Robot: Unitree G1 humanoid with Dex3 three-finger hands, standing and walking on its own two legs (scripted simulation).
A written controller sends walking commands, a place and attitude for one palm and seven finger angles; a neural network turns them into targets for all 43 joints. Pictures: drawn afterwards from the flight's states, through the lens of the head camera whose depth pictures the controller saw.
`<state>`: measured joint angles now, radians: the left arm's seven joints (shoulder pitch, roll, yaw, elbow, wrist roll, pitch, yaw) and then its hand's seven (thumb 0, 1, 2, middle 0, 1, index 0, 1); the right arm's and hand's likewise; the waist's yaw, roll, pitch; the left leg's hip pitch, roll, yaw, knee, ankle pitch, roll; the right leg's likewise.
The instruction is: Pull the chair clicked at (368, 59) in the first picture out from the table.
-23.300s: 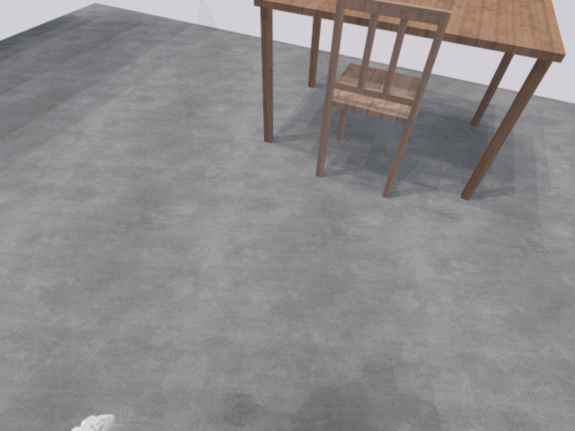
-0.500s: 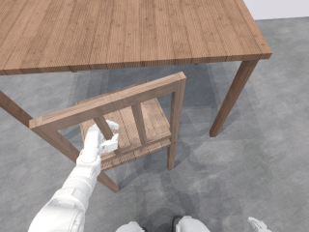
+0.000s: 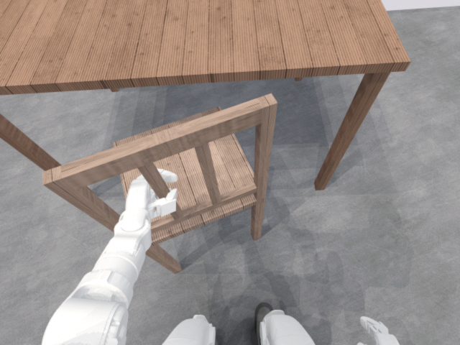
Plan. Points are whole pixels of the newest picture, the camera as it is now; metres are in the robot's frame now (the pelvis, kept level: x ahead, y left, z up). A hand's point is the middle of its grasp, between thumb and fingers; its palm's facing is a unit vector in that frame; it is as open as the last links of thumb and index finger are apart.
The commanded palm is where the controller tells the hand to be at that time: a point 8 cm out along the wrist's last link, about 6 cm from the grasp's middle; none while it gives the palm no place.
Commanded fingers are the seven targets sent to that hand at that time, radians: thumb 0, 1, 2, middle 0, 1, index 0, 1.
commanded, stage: step backward, pulling the chair out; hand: left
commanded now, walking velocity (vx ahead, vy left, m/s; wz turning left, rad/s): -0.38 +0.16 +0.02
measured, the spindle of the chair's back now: (163, 193) +0.41 +0.15 -0.09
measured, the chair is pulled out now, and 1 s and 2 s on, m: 0.14 0.20 0.23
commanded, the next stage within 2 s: none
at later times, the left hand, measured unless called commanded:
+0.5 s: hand (164, 223) +0.33 +0.13 -0.06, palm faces -0.14 -0.97 -0.22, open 5.5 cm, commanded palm +0.34 +0.18 -0.05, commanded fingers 0.00 0.90 0.90 -0.50 -1.45 -0.50 -1.45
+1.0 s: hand (165, 231) +0.31 +0.13 -0.06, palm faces -0.07 -0.97 -0.23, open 5.7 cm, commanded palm +0.29 +0.18 -0.05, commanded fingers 0.00 0.90 0.90 -0.50 -1.45 -0.50 -1.45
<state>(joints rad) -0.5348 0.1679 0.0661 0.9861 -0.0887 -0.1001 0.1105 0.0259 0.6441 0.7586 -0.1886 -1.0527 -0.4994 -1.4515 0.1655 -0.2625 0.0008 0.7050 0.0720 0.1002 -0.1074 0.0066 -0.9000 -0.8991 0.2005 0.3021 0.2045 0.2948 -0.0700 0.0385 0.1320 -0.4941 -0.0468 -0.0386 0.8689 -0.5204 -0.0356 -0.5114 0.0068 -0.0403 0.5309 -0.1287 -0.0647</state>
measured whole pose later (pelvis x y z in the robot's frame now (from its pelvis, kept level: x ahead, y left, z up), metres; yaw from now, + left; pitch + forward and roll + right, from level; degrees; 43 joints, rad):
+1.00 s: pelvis -0.06 +0.02 -0.01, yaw +1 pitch +7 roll +1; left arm -0.53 0.15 -0.02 0.93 -0.05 -0.07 0.09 0.05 0.64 0.81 -0.15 -1.11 -0.45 -1.45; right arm 0.19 -0.28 -0.02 0.68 0.07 0.17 -0.13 0.01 -0.90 -0.90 0.20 0.30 0.20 0.29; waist -0.08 0.06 0.09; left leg -0.40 0.00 -0.01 0.73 -0.49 -0.04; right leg -0.57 -0.01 -0.06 0.52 -0.08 -0.04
